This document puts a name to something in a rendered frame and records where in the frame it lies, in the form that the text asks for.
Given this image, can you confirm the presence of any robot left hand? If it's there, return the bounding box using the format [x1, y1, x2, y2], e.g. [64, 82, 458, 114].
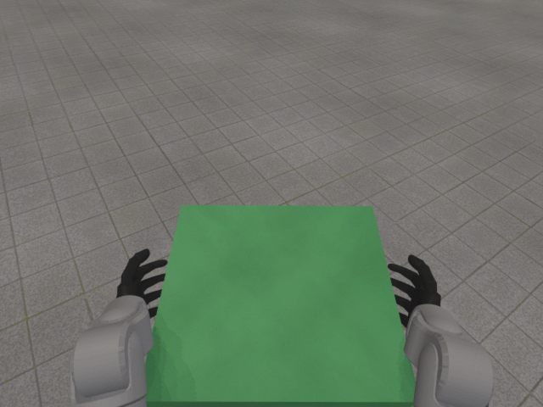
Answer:
[116, 248, 167, 319]

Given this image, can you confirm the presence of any robot right hand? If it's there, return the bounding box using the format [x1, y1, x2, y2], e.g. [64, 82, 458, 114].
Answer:
[388, 254, 441, 328]

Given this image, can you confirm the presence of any carton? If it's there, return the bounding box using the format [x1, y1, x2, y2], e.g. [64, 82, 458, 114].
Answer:
[145, 205, 416, 407]

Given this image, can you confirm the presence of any robot right forearm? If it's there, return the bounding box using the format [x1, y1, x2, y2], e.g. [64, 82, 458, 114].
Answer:
[404, 304, 495, 407]

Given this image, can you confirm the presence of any robot left forearm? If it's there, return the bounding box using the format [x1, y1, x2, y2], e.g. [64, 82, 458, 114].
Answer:
[70, 295, 154, 407]

